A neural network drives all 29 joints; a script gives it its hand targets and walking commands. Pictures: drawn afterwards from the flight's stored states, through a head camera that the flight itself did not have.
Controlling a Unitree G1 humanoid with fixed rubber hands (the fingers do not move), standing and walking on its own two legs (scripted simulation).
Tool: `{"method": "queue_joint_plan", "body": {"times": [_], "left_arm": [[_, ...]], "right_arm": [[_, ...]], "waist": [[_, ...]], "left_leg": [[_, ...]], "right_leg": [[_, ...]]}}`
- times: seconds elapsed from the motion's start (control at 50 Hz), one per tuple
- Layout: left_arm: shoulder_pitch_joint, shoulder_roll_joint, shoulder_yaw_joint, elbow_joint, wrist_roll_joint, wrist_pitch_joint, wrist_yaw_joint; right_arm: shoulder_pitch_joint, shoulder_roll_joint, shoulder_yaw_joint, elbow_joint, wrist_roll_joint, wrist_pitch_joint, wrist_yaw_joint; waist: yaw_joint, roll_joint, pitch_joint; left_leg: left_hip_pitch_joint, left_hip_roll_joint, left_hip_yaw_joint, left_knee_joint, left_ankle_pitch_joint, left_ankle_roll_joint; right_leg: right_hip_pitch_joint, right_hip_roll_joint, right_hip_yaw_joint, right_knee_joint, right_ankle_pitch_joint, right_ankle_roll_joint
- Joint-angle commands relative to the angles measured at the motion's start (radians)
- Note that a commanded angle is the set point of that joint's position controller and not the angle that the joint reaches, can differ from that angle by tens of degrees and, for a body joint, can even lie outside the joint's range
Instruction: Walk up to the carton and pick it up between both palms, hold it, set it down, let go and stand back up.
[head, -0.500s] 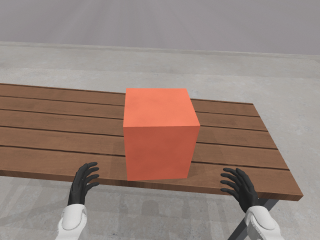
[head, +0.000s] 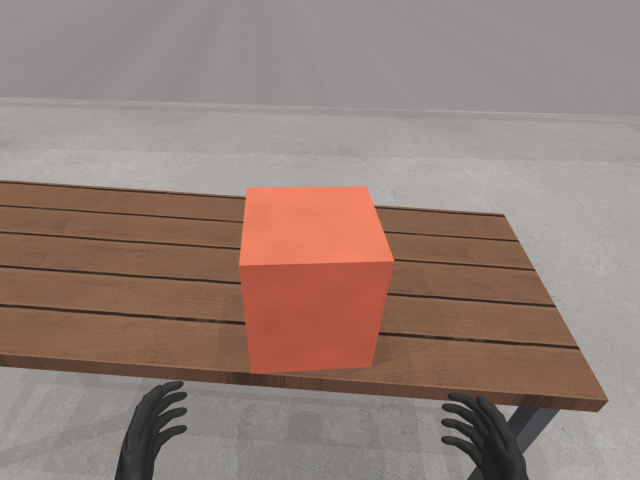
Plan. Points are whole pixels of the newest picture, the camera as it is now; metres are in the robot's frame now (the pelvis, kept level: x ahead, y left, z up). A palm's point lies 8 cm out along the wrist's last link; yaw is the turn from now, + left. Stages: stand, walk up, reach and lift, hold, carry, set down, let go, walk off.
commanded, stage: set down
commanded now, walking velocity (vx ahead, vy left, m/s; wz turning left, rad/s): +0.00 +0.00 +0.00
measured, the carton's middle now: (309, 278) +0.49 +0.05 +0.01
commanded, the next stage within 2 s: let go in 1.46 s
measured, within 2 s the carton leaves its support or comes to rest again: neither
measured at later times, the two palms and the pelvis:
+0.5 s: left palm (150, 475) +0.18 +0.22 -0.03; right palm (498, 474) +0.20 -0.19 -0.02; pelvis +0.01 +0.00 +0.00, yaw +0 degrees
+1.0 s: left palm out of the picture +0.17 +0.23 -0.05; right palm out of the picture +0.18 -0.19 -0.05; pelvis +0.01 +0.00 +0.00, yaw +0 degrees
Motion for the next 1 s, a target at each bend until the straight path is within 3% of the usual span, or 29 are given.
{"method": "queue_joint_plan", "body": {"times": [0.0, 0.06, 0.08, 0.1, 0.14, 0.16, 0.2, 0.22, 0.24, 0.26, 0.3, 0.34, 0.36, 0.38, 0.4, 0.5, 0.54, 0.6, 0.62, 0.64, 0.66, 0.68, 0.74, 0.84, 0.86, 0.92, 0.94, 0.96, 0.98], "left_arm": [[-0.151, 0.107, 0.006, -0.071, -0.038, 0.020, -0.032], [-0.151, 0.104, 0.015, -0.051, -0.023, 0.045, -0.040], [-0.145, 0.094, 0.007, -0.087, -0.011, 0.049, -0.033], [-0.122, 0.106, 0.005, -0.148, -0.015, 0.036, -0.030], [-0.107, 0.114, 0.018, -0.150, -0.003, 0.033, -0.025], [-0.106, 0.120, 0.023, -0.125, 0.005, 0.027, -0.029], [-0.084, 0.110, 0.026, -0.187, 0.011, 0.011, -0.018], [-0.068, 0.106, 0.026, -0.138, 0.030, 0.018, -0.024], [-0.076, 0.114, 0.029, -0.170, 0.025, 0.008, -0.020], [-0.072, 0.114, 0.025, -0.149, 0.037, 0.012, -0.022], [-0.046, 0.122, 0.016, -0.132, 0.025, 0.005, -0.031], [-0.036, 0.115, 0.031, -0.080, 0.054, 0.012, -0.050], [-0.030, 0.119, 0.040, -0.091, 0.060, 0.012, -0.050], [-0.022, 0.121, 0.023, -0.050, 0.056, 0.021, -0.063], [-0.019, 0.123, 0.036, -0.096, 0.066, 0.014, -0.063], [-0.010, 0.146, 0.057, -0.068, 0.073, 0.028, -0.076], [-0.033, 0.141, 0.034, -0.053, 0.063, 0.039, -0.084], [-0.049, 0.134, 0.038, -0.058, 0.074, 0.051, -0.080], [-0.052, 0.138, 0.034, -0.012, 0.071, 0.061, -0.089], [-0.065, 0.143, 0.043, -0.012, 0.065, 0.068, -0.085], [-0.082, 0.157, 0.044, -0.016, 0.051, 0.068, -0.092], [-0.089, 0.138, 0.028, 0.017, 0.070, 0.090, -0.089], [-0.127, 0.147, 0.018, 0.007, 0.059, 0.109, -0.087], [-0.148, 0.167, 0.029, 0.000, 0.058, 0.114, -0.081], [-0.141, 0.165, 0.018, 0.059, 0.063, 0.129, -0.090], [-0.170, 0.160, 0.016, 0.064, 0.069, 0.149, -0.099], [-0.178, 0.171, 0.017, 0.085, 0.062, 0.157, -0.103], [-0.176, 0.176, 0.020, 0.016, 0.057, 0.147, -0.099], [-0.157, 0.173, 0.020, 0.089, 0.060, 0.158, -0.107]], "right_arm": [[-0.071, -0.068, -0.133, -0.196, -0.121, 0.021, -0.046], [-0.079, -0.066, -0.135, -0.199, -0.128, 0.026, -0.052], [-0.077, -0.076, -0.152, -0.187, -0.122, 0.025, -0.046], [-0.048, -0.079, -0.150, -0.225, -0.109, 0.013, -0.044], [-0.030, -0.071, -0.165, -0.183, -0.118, -0.007, -0.042], [-0.019, -0.060, -0.150, -0.181, -0.120, -0.011, -0.044], [-0.016, -0.076, -0.143, -0.209, -0.104, -0.034, -0.034], [-0.006, -0.079, -0.144, -0.155, -0.108, -0.032, -0.036], [-0.011, -0.084, -0.150, -0.179, -0.110, -0.043, -0.038], [-0.014, -0.084, -0.143, -0.156, -0.112, -0.042, -0.038], [0.009, -0.090, -0.124, -0.144, -0.104, -0.046, -0.036], [0.052, -0.049, -0.089, -0.034, -0.111, -0.037, -0.047], [0.051, -0.061, -0.097, -0.060, -0.106, -0.043, -0.048], [0.048, -0.053, -0.090, -0.036, -0.123, -0.039, -0.055], [0.049, -0.058, -0.093, -0.035, -0.110, -0.040, -0.051], [0.040, -0.060, -0.087, -0.015, -0.135, -0.040, -0.069], [0.024, -0.053, -0.101, -0.002, -0.159, -0.030, -0.072], [-0.006, -0.046, -0.101, 0.001, -0.157, -0.023, -0.066], [-0.008, -0.043, -0.103, 0.023, -0.166, -0.010, -0.068], [-0.029, -0.057, -0.103, -0.001, -0.173, -0.004, -0.068], [-0.037, -0.037, -0.108, -0.011, -0.176, -0.005, -0.071], [-0.052, -0.044, -0.116, 0.036, -0.191, 0.013, -0.070], [-0.061, -0.036, -0.139, 0.016, -0.220, 0.034, -0.075], [-0.064, -0.028, -0.133, 0.023, -0.233, 0.048, -0.079], [-0.059, -0.008, -0.129, 0.066, -0.243, 0.061, -0.083], [-0.085, -0.016, -0.149, 0.077, -0.251, 0.071, -0.092], [-0.096, -0.016, -0.142, 0.075, -0.254, 0.070, -0.094], [-0.092, -0.021, -0.143, 0.029, -0.237, 0.056, -0.091], [-0.071, -0.024, -0.151, 0.078, -0.256, 0.061, -0.098]], "waist": [[-0.086, -0.018, 0.219], [-0.074, -0.006, 0.219], [-0.064, 0.033, 0.176], [-0.067, 0.030, 0.153], [-0.058, 0.044, 0.108], [-0.058, 0.017, 0.091], [-0.037, 0.055, 0.054], [-0.045, 0.046, 0.061], [-0.041, 0.030, 0.016], [-0.035, 0.055, 0.027], [-0.049, 0.049, 0.045], [-0.062, 0.065, 0.093], [-0.049, 0.067, 0.067], [-0.066, 0.054, 0.086], [-0.059, 0.069, 0.045], [-0.054, 0.058, 0.079], [-0.071, 0.051, 0.101], [-0.048, 0.092, 0.106], [-0.070, 0.054, 0.145], [-0.054, 0.054, 0.163], [-0.066, 0.033, 0.164], [-0.066, 0.061, 0.200], [-0.077, 0.054, 0.198], [-0.060, 0.061, 0.183], [-0.080, 0.059, 0.222], [-0.084, 0.077, 0.218], [-0.083, 0.058, 0.224], [-0.071, 0.083, 0.164], [-0.087, 0.062, 0.186]], "left_leg": [[0.156, -0.053, 0.028, -0.133, 0.010, 0.029], [0.157, -0.053, 0.036, -0.133, 0.010, 0.026], [0.173, -0.051, 0.031, -0.132, 0.043, 0.018], [0.183, -0.046, 0.024, -0.127, 0.085, 0.012], [0.198, -0.048, 0.028, -0.107, 0.152, 0.009], [0.204, -0.052, 0.028, -0.096, 0.157, 0.013], [0.201, -0.047, 0.025, -0.088, 0.225, 0.005], [0.239, -0.050, 0.023, -0.086, 0.235, 0.002], [0.249, -0.042, 0.019, -0.077, 0.260, 0.004], [0.239, -0.045, 0.018, -0.075, 0.269, -0.003], [0.234, -0.049, 0.018, -0.072, 0.286, 0.000], [0.219, -0.061, 0.029, -0.069, 0.267, -0.003], [0.232, -0.055, 0.019, -0.066, 0.289, -0.003], [0.225, -0.060, 0.019, -0.067, 0.283, -0.002], [0.251, -0.058, 0.021, -0.066, 0.304, -0.010], [0.249, -0.057, 0.023, -0.065, 0.293, -0.010], [0.256, -0.051, 0.024, -0.068, 0.270, -0.009], [0.238, -0.051, 0.023, -0.077, 0.238, -0.012], [0.233, -0.054, 0.024, -0.079, 0.177, -0.003], [0.232, -0.048, 0.024, -0.086, 0.178, -0.003], [0.219, -0.053, 0.031, -0.087, 0.134, 0.007], [0.220, -0.044, 0.028, -0.101, 0.105, 0.004], [0.189, -0.039, 0.038, -0.112, 0.045, 0.006], [0.183, -0.039, 0.041, -0.099, 0.054, 0.002], [0.174, -0.041, 0.038, -0.101, 0.028, 0.007], [0.180, -0.038, 0.042, -0.104, 0.012, 0.004], [0.166, -0.041, 0.045, -0.099, 0.006, 0.010], [0.178, -0.040, 0.043, -0.090, 0.049, 0.004], [0.191, -0.047, 0.051, -0.086, 0.046, 0.001]], "right_leg": [[-0.074, -0.057, 0.102, -0.180, -0.150, 0.008], [-0.075, -0.052, 0.095, -0.181, -0.165, 0.017], [-0.066, -0.047, 0.091, -0.175, -0.127, 0.007], [-0.048, -0.036, 0.074, -0.161, -0.072, 0.005], [-0.032, -0.038, 0.079, -0.153, 0.009, 0.009], [-0.024, -0.040, 0.082, -0.150, 0.024, 0.015], [-0.007, -0.032, 0.077, -0.131, 0.081, 0.008], [-0.025, -0.023, 0.072, -0.135, 0.103, 0.011], [-0.015, -0.017, 0.064, -0.129, 0.118, 0.011], [-0.005, -0.019, 0.063, -0.125, 0.137, 0.008], [-0.006, -0.025, 0.067, -0.126, 0.198, 0.012], [0.014, -0.044, 0.086, -0.137, 0.211, 0.014], [0.042, -0.041, 0.084, -0.126, 0.249, 0.015], [0.043, -0.041, 0.085, -0.130, 0.268, 0.017], [0.042, -0.032, 0.078, -0.126, 0.264, 0.012], [0.028, -0.043, 0.081, -0.129, 0.273, 0.020], [0.005, -0.040, 0.074, -0.140, 0.215, 0.017], [-0.013, -0.038, 0.071, -0.146, 0.142, 0.007], [-0.034, -0.044, 0.076, -0.157, 0.105, 0.018], [-0.053, -0.041, 0.069, -0.155, 0.084, 0.012], [-0.057, -0.050, 0.077, -0.171, 0.046, 0.018], [-0.070, -0.049, 0.073, -0.169, -0.006, 0.009], [-0.061, -0.050, 0.066, -0.171, -0.085, 0.006], [-0.061, -0.054, 0.064, -0.160, -0.082, 0.009], [-0.071, -0.065, 0.078, -0.170, -0.091, 0.014], [-0.060, -0.062, 0.069, -0.166, -0.102, 0.010], [-0.061, -0.063, 0.071, -0.166, -0.103, 0.016], [-0.032, -0.060, 0.061, -0.147, -0.041, 0.012], [-0.047, -0.064, 0.067, -0.158, -0.029, 0.021]]}}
